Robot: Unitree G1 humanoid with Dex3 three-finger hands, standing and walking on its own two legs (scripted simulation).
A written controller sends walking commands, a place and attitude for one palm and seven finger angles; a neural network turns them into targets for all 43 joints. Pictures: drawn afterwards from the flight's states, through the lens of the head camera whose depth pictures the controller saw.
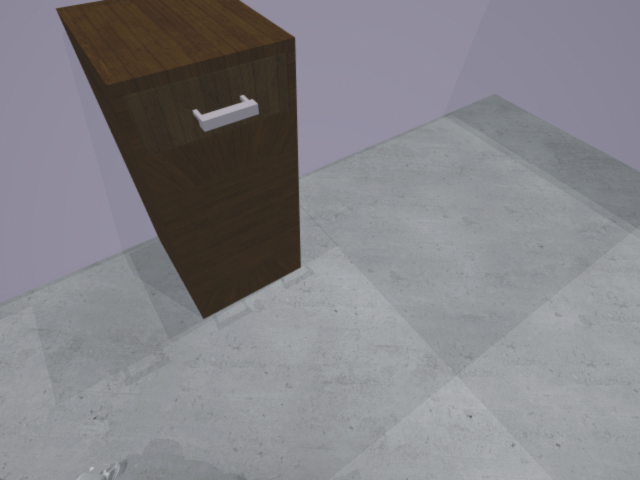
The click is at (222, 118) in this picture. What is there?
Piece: drawer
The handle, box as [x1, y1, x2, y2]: [192, 95, 258, 131]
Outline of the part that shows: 258,109 257,103 252,99 249,100 243,95 241,95 240,99 242,101 240,103 202,115 196,109 192,110 193,114 199,120 200,126 205,131 257,114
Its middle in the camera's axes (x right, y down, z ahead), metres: -0.21 -0.28 +0.85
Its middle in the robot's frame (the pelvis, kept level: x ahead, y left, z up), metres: +0.83 +0.25 +0.01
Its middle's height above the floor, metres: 0.77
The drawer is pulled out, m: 0.00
